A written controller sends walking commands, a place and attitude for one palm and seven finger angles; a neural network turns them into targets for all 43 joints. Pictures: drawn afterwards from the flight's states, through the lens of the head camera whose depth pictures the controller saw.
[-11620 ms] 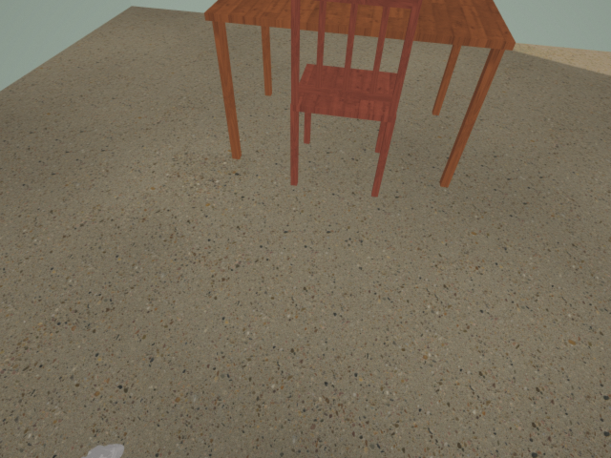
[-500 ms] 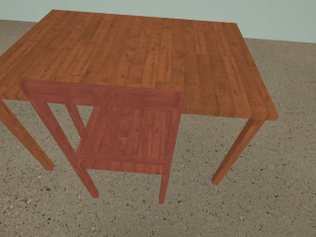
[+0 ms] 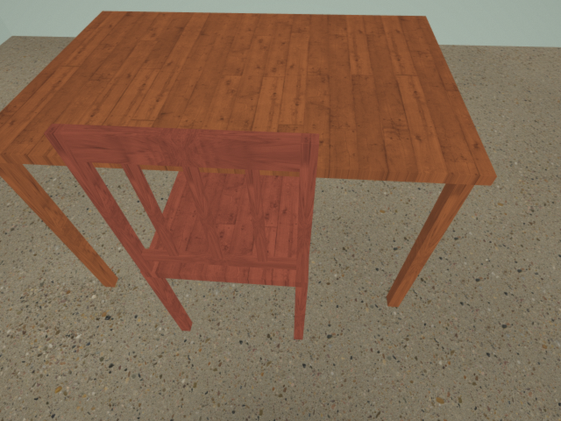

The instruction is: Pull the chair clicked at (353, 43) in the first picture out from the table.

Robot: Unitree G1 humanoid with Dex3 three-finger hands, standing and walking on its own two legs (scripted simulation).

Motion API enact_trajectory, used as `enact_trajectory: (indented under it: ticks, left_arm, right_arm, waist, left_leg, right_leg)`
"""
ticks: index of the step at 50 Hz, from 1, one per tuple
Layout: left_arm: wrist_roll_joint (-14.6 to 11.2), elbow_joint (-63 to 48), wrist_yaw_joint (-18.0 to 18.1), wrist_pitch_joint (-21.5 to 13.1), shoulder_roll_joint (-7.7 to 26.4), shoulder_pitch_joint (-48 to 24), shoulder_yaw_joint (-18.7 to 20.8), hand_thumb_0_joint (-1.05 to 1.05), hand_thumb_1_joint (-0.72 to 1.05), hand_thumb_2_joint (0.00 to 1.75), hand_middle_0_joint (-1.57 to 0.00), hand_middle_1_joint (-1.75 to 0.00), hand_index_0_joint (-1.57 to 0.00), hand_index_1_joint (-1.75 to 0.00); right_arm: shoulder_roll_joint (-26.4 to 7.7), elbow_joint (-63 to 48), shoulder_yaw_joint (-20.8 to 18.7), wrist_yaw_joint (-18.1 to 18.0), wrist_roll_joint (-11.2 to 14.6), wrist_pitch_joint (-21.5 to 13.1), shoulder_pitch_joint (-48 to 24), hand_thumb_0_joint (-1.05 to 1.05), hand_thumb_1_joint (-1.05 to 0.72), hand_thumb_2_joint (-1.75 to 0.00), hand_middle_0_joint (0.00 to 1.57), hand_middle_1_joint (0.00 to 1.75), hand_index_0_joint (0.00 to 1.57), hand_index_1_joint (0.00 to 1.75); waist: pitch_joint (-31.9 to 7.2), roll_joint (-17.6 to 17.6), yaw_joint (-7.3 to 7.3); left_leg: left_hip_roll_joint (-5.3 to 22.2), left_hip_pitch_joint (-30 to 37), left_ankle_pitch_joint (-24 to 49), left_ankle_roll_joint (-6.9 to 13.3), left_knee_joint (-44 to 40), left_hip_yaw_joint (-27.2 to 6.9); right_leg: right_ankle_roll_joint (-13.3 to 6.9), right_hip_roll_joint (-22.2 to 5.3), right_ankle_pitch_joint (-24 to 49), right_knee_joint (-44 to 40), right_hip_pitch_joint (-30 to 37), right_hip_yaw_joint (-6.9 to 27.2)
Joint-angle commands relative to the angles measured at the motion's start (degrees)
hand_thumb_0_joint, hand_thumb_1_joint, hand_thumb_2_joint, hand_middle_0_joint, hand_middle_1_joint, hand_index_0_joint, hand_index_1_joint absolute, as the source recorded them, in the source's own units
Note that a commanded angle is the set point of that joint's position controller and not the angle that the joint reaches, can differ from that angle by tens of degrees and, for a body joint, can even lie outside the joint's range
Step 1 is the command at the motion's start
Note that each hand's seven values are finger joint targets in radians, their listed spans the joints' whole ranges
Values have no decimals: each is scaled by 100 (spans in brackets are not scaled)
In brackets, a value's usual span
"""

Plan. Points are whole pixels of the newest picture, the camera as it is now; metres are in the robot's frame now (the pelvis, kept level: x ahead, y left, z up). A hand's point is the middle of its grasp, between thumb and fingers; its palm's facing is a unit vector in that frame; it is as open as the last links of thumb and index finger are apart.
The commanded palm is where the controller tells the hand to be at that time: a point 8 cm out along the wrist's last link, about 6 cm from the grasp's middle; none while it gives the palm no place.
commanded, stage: come to a stop and stand still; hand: left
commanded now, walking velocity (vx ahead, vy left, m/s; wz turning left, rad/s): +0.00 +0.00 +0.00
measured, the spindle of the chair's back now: (206, 217) +0.50 +0.19 -0.08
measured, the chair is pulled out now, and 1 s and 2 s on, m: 0.00 0.00 0.00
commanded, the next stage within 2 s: look again from close up in 1.04 s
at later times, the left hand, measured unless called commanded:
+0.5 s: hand out of the picture +0.01 +0.21 -0.17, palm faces -0.01 -0.98 -0.21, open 7.3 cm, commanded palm none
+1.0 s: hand out of the picture -0.03 +0.23 -0.18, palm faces +0.00 -0.98 -0.18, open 7.3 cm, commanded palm none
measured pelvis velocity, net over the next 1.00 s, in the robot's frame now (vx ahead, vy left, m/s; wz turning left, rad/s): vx -0.03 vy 0.06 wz -0.02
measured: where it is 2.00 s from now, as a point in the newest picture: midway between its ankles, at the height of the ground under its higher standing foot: outside the picture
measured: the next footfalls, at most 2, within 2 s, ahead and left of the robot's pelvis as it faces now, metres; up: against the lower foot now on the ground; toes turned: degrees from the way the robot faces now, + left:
none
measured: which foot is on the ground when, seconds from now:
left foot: down 0.00-1.00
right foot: down 0.00-1.00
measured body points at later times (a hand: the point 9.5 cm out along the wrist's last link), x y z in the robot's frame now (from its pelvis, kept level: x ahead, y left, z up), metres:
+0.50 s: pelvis -0.02 +0.02 +0.00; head +0.00 +0.03 +0.45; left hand +0.01 +0.26 -0.15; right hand +0.03 -0.21 -0.15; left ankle +0.00 +0.13 -0.74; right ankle -0.04 -0.08 -0.74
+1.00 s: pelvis -0.03 +0.06 +0.01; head -0.02 +0.07 +0.46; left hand -0.03 +0.28 -0.16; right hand -0.01 -0.17 -0.15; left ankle +0.00 +0.13 -0.74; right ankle -0.04 -0.08 -0.74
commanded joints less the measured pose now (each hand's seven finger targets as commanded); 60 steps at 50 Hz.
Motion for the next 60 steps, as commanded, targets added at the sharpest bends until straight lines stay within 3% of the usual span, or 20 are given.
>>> enact_trajectory:
  ticks: [1,3,4,8,11,19,24,33,39,43,49,60]
  left_arm:
    - [17,-390,59,-60,952,-34,160,0,90,90,-20,-30,-20,-30]
    - [24,-409,40,-52,1019,-135,153,0,90,90,-20,-30,-20,-30]
    - [35,-396,40,-30,900,-82,109,0,90,90,-20,-30,-20,-30]
    - [27,-377,6,-24,985,-180,96,0,90,90,-20,-30,-20,-30]
    - [27,-298,-12,-4,883,-72,38,0,90,90,-20,-30,-20,-30]
    - [16,-39,-15,3,635,168,-36,0,90,90,-20,-30,-20,-30]
    - [9,160,-11,11,546,295,-54,0,90,90,-20,-30,-20,-30]
    - [0,473,-1,-6,334,546,-73,0,90,90,-20,-30,-20,-30]
    - [17,593,-4,19,274,653,-83,0,90,90,-20,-30,-20,-30]
    - [13,665,-4,15,199,719,-88,0,90,90,-20,-30,-20,-30]
    - [29,718,-8,30,176,769,-88,0,90,90,-20,-30,-20,-30]
    - [33,772,-4,35,104,899,-82,0,90,90,-20,-30,-20,-30]
  right_arm:
    - [-568,-411,-93,61,-41,-19,-40,0,-90,-90,20,30,20,30]
    - [-655,-431,-83,79,-30,-14,-143,0,-90,-90,20,30,20,30]
    - [-535,-412,-34,96,-35,-2,-121,0,-90,-90,20,30,20,30]
    - [-707,-390,-12,113,-33,-18,-239,0,-90,-90,20,30,20,30]
    - [-641,-327,46,122,-33,-18,-226,0,-90,-90,20,30,20,30]
    - [-450,-23,122,88,-5,-73,9,0,-90,-90,20,30,20,30]
    - [-349,185,130,61,22,-73,140,0,-90,-90,20,30,20,30]
    - [-212,482,130,25,48,-115,374,0,-90,-90,20,30,20,30]
    - [-154,571,121,15,60,-99,449,0,-90,-90,20,30,20,30]
    - [-168,593,117,5,55,-118,523,0,-90,-90,20,30,20,30]
    - [-142,608,114,2,65,-110,571,0,-90,-90,20,30,20,30]
    - [-104,634,103,-4,61,-103,692,0,-90,-90,20,30,20,30]
  waist:
    - [-113,-477,-83]
    - [-107,-364,-77]
    - [-135,-440,-48]
    - [-150,-276,-53]
    - [-184,-207,-9]
    - [-511,-111,30]
    - [-301,-224,32]
    - [-303,-62,15]
    - [-57,-65,34]
    - [-201,-66,13]
    - [26,-132,22]
    - [49,-116,11]
  left_leg:
    - [210,47,693,137,-17,-234]
    - [251,151,847,152,-124,-323]
    - [262,209,848,155,-193,-274]
    - [317,233,809,169,-397,-418]
    - [351,229,717,187,-534,-464]
    - [465,377,1158,230,-667,-524]
    - [469,274,973,248,-758,-537]
    - [469,357,1064,279,-866,-560]
    - [482,226,633,294,-1087,-623]
    - [497,374,730,306,-1120,-654]
    - [502,244,449,312,-1301,-686]
    - [485,242,208,304,-1454,-738]
  right_leg:
    - [-159,-1162,1372,-879,-312,1220]
    - [-59,-1038,1090,-900,-455,1123]
    - [-7,-999,999,-936,-425,1080]
    - [75,-910,524,-945,-511,980]
    - [131,-865,336,-968,-479,917]
    - [188,-816,882,-719,-194,742]
    - [204,-800,746,-756,-271,719]
    - [219,-819,914,-729,-232,687]
    - [238,-788,651,-808,-302,619]
    - [250,-803,771,-754,-280,593]
    - [266,-795,638,-805,-348,570]
    - [263,-800,613,-804,-372,557]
